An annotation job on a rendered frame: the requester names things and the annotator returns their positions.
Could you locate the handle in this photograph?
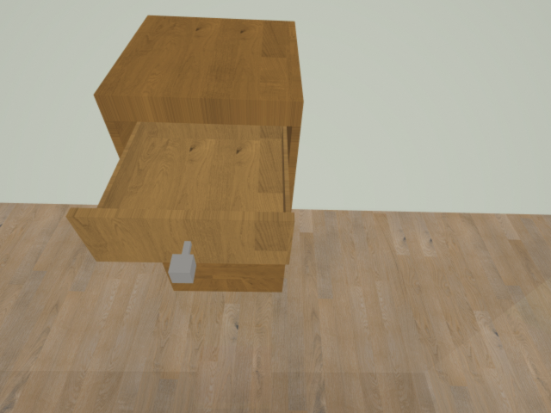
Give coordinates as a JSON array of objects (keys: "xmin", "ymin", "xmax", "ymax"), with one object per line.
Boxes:
[{"xmin": 168, "ymin": 241, "xmax": 196, "ymax": 283}]

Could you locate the cabinet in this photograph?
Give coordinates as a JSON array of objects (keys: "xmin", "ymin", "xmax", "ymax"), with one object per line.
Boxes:
[{"xmin": 94, "ymin": 15, "xmax": 304, "ymax": 293}]

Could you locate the drawer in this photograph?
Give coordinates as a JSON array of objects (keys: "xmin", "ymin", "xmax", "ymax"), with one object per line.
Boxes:
[{"xmin": 66, "ymin": 121, "xmax": 294, "ymax": 265}]

